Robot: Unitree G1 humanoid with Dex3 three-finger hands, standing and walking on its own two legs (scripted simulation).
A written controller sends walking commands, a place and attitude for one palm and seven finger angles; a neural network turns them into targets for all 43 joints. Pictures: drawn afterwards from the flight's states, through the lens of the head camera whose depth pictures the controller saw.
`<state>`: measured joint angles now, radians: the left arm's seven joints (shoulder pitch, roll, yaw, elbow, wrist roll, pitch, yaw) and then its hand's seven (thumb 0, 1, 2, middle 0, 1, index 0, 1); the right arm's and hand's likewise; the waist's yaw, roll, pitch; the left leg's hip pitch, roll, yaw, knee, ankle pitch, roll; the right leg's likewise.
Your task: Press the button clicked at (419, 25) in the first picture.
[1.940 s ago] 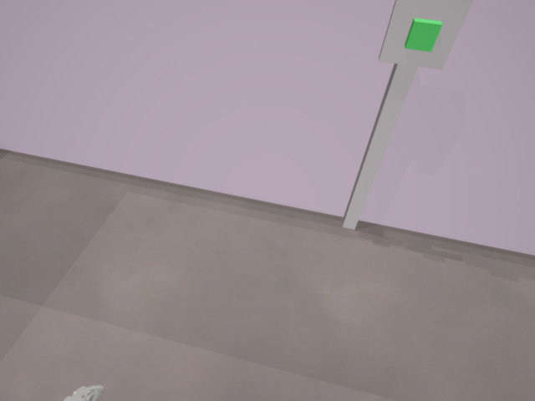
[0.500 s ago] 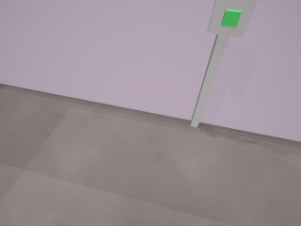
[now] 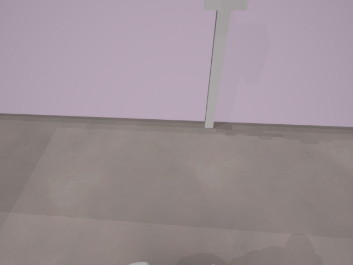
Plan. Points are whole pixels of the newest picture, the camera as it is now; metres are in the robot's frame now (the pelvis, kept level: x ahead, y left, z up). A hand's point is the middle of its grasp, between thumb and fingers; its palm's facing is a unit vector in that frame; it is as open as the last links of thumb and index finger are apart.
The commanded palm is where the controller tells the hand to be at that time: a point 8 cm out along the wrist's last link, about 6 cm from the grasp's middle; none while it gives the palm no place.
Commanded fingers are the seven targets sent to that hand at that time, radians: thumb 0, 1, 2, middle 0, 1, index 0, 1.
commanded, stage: walk to a spot facing it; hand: left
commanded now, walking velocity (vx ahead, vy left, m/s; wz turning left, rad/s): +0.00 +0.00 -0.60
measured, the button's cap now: out of the picture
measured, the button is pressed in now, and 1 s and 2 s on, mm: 0 0 0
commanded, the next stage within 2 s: turn to face it in 1.94 s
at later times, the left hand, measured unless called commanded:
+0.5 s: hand out of the picture +0.10 +0.24 -0.16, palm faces -0.19 -0.95 -0.24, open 7.3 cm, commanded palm none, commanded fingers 0.00 0.90 0.90 -0.20 -0.30 -0.20 -0.30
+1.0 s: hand (141, 244) +0.18 +0.12 -0.14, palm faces -0.57 -0.79 -0.23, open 7.3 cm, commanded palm none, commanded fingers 0.00 0.90 0.90 -0.20 -0.30 -0.20 -0.30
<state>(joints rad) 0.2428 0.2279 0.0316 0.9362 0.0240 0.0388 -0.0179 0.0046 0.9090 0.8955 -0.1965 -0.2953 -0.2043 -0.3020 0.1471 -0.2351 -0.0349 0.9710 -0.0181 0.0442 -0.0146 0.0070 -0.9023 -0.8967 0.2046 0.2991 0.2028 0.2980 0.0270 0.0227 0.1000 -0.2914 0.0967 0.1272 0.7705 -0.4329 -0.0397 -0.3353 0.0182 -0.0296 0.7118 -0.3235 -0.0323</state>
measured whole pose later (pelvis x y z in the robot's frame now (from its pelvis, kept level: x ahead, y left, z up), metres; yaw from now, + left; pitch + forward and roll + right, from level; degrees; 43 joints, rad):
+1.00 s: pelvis -0.02 +0.02 +0.01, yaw -35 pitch +0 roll -1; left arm 0.17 0.21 0.05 0.89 0.02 0.01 -0.03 0.00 0.91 0.90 -0.20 -0.30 -0.20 -0.30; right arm 0.31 -0.27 -0.05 0.99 -0.03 0.06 0.00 0.01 -0.91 -0.90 0.20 0.30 0.20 0.30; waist -0.03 0.05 0.05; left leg -0.39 0.15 0.11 1.04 -0.50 -0.05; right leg -0.26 0.01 -0.07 0.60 -0.34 -0.03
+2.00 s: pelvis +0.19 -0.24 +0.01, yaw -70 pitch -1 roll +1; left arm 0.14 0.19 0.05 0.95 0.02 -0.04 -0.02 0.00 0.91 0.90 -0.20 -0.30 -0.20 -0.30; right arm 0.27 -0.19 -0.05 1.00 -0.03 -0.01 -0.01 0.01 -0.91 -0.90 0.20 0.30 0.20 0.30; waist -0.05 0.00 0.10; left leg -0.50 0.18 0.07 1.25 -0.34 -0.07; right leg -0.33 0.05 -0.10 0.55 -0.21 -0.10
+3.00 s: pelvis +0.24 -0.36 +0.02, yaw -44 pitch +0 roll +2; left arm 0.20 0.19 0.04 0.89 0.02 0.01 0.02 0.00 0.91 0.90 -0.20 -0.30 -0.21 -0.30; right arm 0.23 -0.26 -0.10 0.92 -0.03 0.08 0.03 0.01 -0.91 -0.90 0.20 0.30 0.20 0.30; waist -0.04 0.02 0.05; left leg -0.57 0.00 0.01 1.13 -0.36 -0.07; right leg -0.17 -0.09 -0.13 0.49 -0.31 0.00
